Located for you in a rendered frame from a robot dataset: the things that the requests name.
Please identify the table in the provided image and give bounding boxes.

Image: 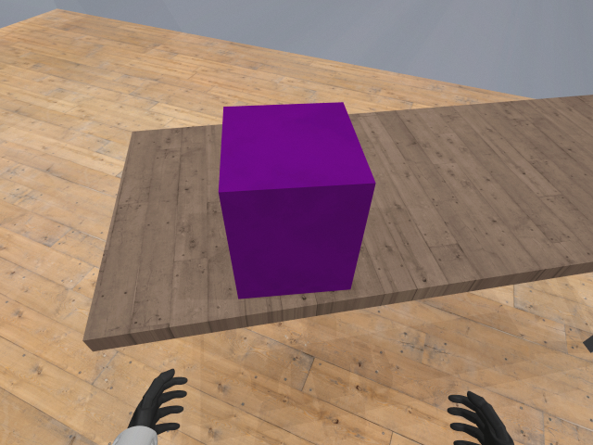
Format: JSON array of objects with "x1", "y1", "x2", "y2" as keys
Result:
[{"x1": 82, "y1": 95, "x2": 593, "y2": 353}]

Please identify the right robot hand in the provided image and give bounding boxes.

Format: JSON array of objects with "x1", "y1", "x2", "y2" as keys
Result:
[{"x1": 448, "y1": 391, "x2": 514, "y2": 445}]

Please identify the carton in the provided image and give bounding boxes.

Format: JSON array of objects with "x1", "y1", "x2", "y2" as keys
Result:
[{"x1": 219, "y1": 102, "x2": 376, "y2": 299}]

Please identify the robot left forearm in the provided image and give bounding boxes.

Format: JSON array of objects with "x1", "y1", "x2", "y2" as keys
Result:
[{"x1": 112, "y1": 426, "x2": 158, "y2": 445}]

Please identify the left robot hand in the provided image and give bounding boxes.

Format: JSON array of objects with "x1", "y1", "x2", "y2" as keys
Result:
[{"x1": 128, "y1": 369, "x2": 188, "y2": 435}]

